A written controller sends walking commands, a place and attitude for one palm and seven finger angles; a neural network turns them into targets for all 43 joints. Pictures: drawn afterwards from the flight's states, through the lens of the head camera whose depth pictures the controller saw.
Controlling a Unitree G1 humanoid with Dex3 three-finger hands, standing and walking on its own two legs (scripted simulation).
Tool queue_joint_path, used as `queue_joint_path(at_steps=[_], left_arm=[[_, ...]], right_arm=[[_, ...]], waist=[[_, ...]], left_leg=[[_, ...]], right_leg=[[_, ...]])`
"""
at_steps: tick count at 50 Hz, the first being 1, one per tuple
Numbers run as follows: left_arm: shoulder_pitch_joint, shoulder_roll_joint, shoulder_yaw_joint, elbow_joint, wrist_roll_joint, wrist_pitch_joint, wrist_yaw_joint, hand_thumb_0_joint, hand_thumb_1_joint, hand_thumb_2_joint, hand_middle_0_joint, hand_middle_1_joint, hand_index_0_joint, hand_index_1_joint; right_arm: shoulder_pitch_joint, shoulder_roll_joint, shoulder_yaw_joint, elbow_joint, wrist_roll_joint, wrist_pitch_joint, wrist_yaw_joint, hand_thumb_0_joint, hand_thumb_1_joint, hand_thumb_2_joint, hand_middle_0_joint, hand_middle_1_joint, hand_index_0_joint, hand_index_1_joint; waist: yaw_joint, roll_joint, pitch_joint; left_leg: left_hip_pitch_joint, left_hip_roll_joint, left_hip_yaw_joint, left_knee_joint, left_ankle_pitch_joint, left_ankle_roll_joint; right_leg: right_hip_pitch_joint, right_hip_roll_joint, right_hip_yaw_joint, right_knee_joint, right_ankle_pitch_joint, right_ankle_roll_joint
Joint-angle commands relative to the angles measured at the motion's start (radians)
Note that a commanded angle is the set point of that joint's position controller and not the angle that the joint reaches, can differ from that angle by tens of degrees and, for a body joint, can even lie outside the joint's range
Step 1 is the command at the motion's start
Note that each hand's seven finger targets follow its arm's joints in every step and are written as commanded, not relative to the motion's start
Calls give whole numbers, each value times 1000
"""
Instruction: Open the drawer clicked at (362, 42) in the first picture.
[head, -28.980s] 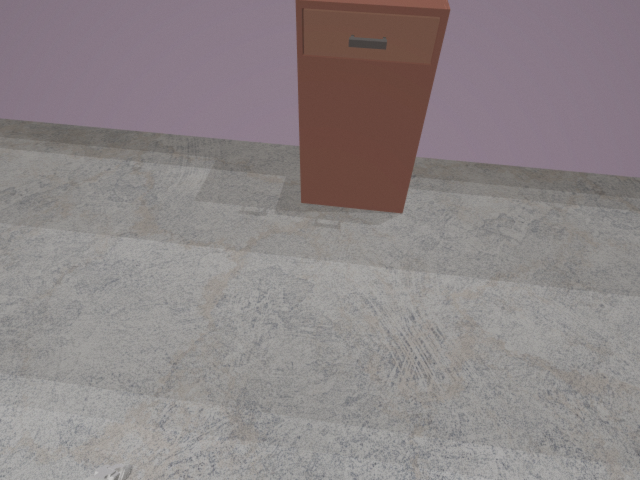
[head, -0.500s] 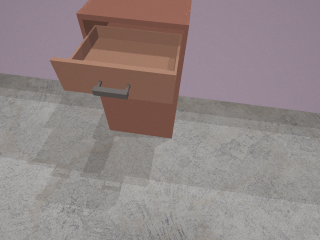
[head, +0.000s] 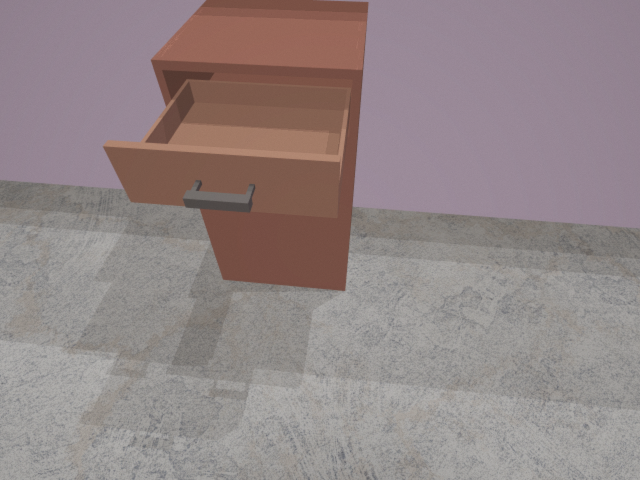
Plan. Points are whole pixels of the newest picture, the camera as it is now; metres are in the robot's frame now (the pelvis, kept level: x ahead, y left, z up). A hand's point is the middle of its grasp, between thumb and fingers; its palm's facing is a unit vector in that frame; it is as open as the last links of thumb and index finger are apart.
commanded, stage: let the arm hang, fingers relaxed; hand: left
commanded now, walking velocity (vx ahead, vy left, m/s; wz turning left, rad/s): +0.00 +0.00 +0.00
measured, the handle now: (221, 194) +0.59 +0.22 -0.01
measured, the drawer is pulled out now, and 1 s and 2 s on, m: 0.30 0.30 0.30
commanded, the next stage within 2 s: look to check the result in 0.12 s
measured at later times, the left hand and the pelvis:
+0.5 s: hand out of the picture +0.04 +0.21 -0.16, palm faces +0.02 -0.96 -0.29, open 7.4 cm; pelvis +0.01 -0.01 +0.00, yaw +0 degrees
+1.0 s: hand out of the picture +0.11 +0.23 -0.15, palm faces +0.00 -0.94 -0.33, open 7.4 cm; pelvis +0.02 -0.01 +0.00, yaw +0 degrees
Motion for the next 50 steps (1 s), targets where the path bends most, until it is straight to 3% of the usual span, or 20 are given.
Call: queue_joint_path(at_steps=[1,3,6,10,14,20,26,33,36,50], left_arm=[[32,170,37,-36,2,-22,14,0,900,900,-200,-300,-200,-300],[21,172,36,-35,1,-21,13,0,900,900,-200,-300,-200,-300],[14,179,40,-35,2,-22,13,0,900,900,-200,-300,-200,-300],[-2,192,41,-34,0,-22,11,0,900,900,-200,-300,-200,-300],[-19,209,45,-38,1,-22,11,0,900,900,-200,-300,-200,-300],[-35,228,48,-38,0,-28,9,0,900,900,-200,-300,-200,-300],[-51,251,50,-40,0,-34,10,0,900,900,-200,-300,-200,-300],[-92,279,48,-41,0,-35,9,0,900,900,-200,-300,-200,-300],[-98,287,49,-44,0,-36,8,0,900,900,-200,-300,-200,-300],[-147,329,47,-53,-1,-42,6,0,900,900,-200,-300,-200,-300]], right_arm=[[49,-112,-22,-25,4,-13,-11,0,-900,-900,200,300,200,300],[44,-118,-22,-23,2,-14,-11,0,-900,-900,200,300,200,300],[36,-125,-26,-26,4,-9,-11,0,-900,-900,200,300,200,300],[33,-140,-26,-21,0,-8,-9,0,-900,-900,200,300,200,300],[28,-154,-30,-22,-1,-5,-8,0,-900,-900,200,300,200,300],[-5,-186,-33,-27,1,-13,-8,0,-900,-900,200,300,200,300],[-41,-214,-37,-34,4,-15,-8,0,-900,-900,200,300,200,300],[-90,-250,-36,-35,2,-16,-4,0,-900,-900,200,300,200,300],[-108,-259,-37,-40,3,-15,-3,0,-900,-900,200,300,200,300],[-166,-317,-36,-45,3,-19,0,0,-900,-900,200,300,200,300]], waist=[[1,2,17],[0,20,13],[-1,-16,39],[-3,6,30],[-7,-15,24],[-5,4,-17],[-3,-29,-33],[-5,10,-30],[-2,-17,-35],[-8,-7,-83]], left_leg=[[-71,81,-73,-88,41,36],[-73,79,-74,-88,45,34],[-70,75,-70,-84,26,33],[-71,72,-69,-80,18,32],[-68,72,-69,-75,-5,32],[-42,86,-75,-81,57,32],[-11,93,-77,-86,98,31],[-9,98,-81,-102,106,27],[3,99,-81,-109,99,28],[40,107,-79,-119,169,21]], right_leg=[[20,-93,104,-106,-65,-21],[29,-95,106,-105,-57,-21],[4,-97,111,-130,-101,-22],[10,-104,122,-140,-129,-24],[6,-103,130,-155,-168,-25],[40,-104,123,-135,-67,-27],[58,-106,117,-129,28,-24],[70,-112,120,-134,48,-22],[69,-108,122,-144,33,-20],[118,-117,123,-136,166,-15]])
